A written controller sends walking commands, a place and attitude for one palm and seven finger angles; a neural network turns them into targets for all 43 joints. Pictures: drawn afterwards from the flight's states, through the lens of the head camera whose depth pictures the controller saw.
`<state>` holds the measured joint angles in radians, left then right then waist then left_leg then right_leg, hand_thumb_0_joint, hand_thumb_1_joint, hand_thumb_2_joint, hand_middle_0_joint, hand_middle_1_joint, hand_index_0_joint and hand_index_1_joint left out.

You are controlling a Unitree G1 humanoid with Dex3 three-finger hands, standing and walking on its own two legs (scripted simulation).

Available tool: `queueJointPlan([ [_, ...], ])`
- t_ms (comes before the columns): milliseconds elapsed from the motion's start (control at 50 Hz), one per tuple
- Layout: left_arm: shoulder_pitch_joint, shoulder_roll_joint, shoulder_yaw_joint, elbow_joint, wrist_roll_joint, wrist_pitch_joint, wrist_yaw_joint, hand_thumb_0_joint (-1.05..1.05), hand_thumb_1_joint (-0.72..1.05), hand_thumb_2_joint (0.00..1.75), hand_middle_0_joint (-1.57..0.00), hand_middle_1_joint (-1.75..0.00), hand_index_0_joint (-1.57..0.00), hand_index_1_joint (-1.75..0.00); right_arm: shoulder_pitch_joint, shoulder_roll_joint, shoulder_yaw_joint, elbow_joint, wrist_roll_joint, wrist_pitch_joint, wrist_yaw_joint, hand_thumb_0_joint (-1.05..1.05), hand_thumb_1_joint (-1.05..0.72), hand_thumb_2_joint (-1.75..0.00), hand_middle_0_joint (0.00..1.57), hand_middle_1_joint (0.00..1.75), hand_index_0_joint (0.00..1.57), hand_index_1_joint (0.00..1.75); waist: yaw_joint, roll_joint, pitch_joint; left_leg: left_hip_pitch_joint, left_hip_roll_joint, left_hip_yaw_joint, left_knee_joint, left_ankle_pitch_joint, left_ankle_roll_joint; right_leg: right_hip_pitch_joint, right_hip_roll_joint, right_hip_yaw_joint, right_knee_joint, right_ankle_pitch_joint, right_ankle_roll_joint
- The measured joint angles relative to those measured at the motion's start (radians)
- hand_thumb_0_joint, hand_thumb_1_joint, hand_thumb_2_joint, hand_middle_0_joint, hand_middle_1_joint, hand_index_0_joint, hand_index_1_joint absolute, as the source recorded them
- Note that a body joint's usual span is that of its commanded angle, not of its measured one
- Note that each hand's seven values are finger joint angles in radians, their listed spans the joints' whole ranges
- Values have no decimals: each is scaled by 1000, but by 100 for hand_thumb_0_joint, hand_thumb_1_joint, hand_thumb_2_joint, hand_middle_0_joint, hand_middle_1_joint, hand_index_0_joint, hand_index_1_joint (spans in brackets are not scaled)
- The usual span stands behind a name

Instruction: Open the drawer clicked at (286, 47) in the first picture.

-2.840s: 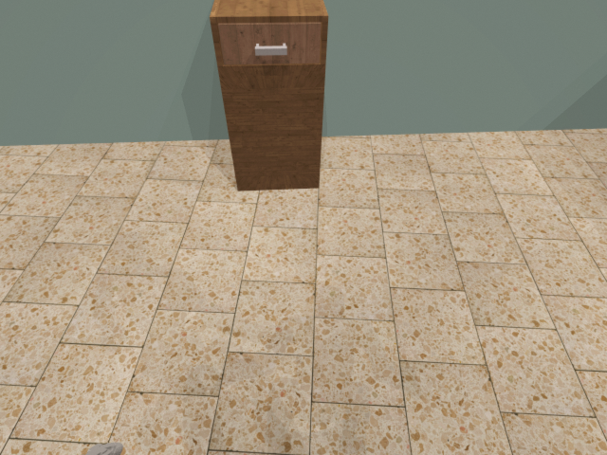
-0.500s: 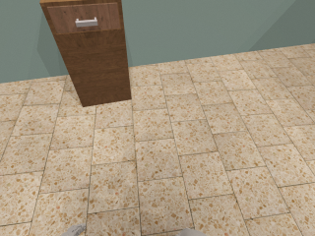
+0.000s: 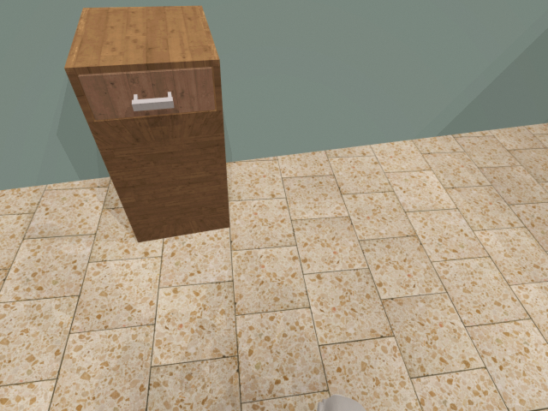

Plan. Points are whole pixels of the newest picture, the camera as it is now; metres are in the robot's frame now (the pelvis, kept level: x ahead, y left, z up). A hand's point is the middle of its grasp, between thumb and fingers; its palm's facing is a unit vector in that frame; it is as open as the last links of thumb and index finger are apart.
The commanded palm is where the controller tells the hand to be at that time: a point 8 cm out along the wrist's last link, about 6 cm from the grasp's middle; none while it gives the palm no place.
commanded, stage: walk to a spot facing it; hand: left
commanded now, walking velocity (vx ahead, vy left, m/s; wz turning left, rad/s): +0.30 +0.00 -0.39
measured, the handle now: (153, 100) +0.91 +0.42 -0.07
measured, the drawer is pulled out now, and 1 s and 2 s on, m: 0.00 0.00 0.00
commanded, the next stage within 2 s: turn to face it in 0.08 s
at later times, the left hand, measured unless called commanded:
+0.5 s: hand (217, 328) +0.29 +0.12 -0.17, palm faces +0.05 -0.98 -0.21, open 7.1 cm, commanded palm none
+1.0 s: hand (180, 362) +0.23 +0.18 -0.17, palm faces +0.24 -0.94 -0.26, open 7.3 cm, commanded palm none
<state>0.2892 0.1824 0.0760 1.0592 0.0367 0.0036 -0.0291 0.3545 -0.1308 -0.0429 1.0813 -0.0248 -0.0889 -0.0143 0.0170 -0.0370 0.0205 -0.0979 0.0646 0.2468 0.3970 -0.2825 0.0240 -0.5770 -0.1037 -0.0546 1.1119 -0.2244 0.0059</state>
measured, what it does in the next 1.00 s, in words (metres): walks ahead: right foot, then left foot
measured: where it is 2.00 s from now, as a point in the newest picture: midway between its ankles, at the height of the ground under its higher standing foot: (261, 378)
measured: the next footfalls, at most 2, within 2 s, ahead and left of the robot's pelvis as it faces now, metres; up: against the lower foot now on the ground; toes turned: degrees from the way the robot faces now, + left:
right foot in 0.24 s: +0.27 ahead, -0.16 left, +0.00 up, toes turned -13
left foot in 0.66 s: +0.30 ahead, +0.08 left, +0.00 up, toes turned +16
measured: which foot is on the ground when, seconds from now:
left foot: down 0.00-0.24, up 0.26-0.64, down 0.66-1.00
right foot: up 0.00-0.22, down 0.24-0.66, up 0.68-1.00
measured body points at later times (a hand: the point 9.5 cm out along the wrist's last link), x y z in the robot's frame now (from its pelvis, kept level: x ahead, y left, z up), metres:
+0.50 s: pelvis +0.19 -0.06 -0.01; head +0.20 -0.06 +0.44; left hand +0.29 +0.17 -0.15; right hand +0.22 -0.29 -0.17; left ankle +0.22 +0.07 -0.69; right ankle +0.23 -0.15 -0.74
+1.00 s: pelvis +0.23 -0.03 +0.00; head +0.26 -0.02 +0.44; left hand +0.22 +0.23 -0.15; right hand +0.35 -0.25 -0.15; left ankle +0.26 +0.07 -0.74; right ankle +0.25 -0.18 -0.71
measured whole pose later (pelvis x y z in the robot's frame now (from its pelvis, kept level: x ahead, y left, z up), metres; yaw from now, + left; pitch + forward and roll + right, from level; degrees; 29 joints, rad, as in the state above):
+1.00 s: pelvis +0.23 -0.03 +0.00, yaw +12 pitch -1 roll -1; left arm 0.23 0.22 0.07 1.00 0.02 0.05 0.02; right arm 0.18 -0.18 -0.05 0.98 -0.02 0.02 0.00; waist 0.00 0.01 0.07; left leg -0.29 0.02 0.09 0.48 -0.18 0.05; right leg -0.36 -0.07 -0.05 0.83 -0.45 0.07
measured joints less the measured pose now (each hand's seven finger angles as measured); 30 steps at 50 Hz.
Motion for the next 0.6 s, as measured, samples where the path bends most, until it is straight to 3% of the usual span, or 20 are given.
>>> queueJointPlan([
  [100,-55,-4,1,-9,-2,12,-1,1,93,90,-19,-30,-20,-29,62,15,0,47,-1,10,2,0,-93,-90,20,30,20,30,-25,16,38,113,7,40,-68,-37,-35,-10,-14,-41,-269,58,-3],
  [200,-113,-1,-3,-26,-2,-5,-5,1,93,90,-19,-30,-20,-29,111,17,-2,81,-3,27,3,0,-92,-90,20,30,20,30,-56,45,77,179,55,73,17,-156,-90,75,37,-88,-462,50,-46],
  [240,-124,11,-4,-37,1,-41,-1,0,92,90,-19,-30,-20,-29,131,24,-1,99,8,38,7,0,-91,-90,20,30,20,30,-54,37,75,115,89,47,238,-212,-79,129,47,-97,-499,109,-75],
  [260,-137,7,-5,-37,-4,-56,6,0,92,90,-19,-30,-20,-29,118,21,0,105,14,47,7,1,-91,-90,20,30,20,30,-52,47,85,42,97,-19,417,-234,-65,124,52,-104,-451,75,-85],
  [300,-154,-7,-14,-38,-12,-68,17,0,92,90,-19,-30,-20,-29,79,10,-3,101,21,65,1,1,-91,-90,20,30,20,30,-57,63,97,-105,74,-137,710,-241,-47,152,58,-119,-423,2,-87],
  [340,-159,-23,-26,-35,-14,-66,30,0,92,90,-19,-30,-20,-29,34,-2,-6,82,18,77,-3,1,-91,-90,20,30,20,30,-62,71,91,-227,58,-182,843,-190,-39,200,59,-135,-464,-12,-73],
  [380,-159,-34,-23,-35,-17,-63,48,-1,93,90,-20,-30,-20,-30,-9,-11,-9,53,13,84,-3,1,-91,-90,20,30,20,30,-66,74,74,-316,55,-193,837,-145,-42,244,59,-152,-520,-1,-66],
  [460,-164,-27,-26,-46,-12,-41,54,-2,95,90,-20,-30,-21,-30,-75,-22,-12,-11,8,98,5,0,-92,-90,20,30,19,30,-68,67,37,-398,55,-166,683,-97,-59,308,45,-192,-589,1,-63],
  [600,-145,-15,-26,-74,-6,-11,49,-1,93,90,-20,-30,-21,-30,-150,-55,-18,-78,5,117,24,1,-93,-90,20,30,19,30,-33,33,25,-332,40,-113,415,-80,-61,365,6,-256,-556,-65,-25],
])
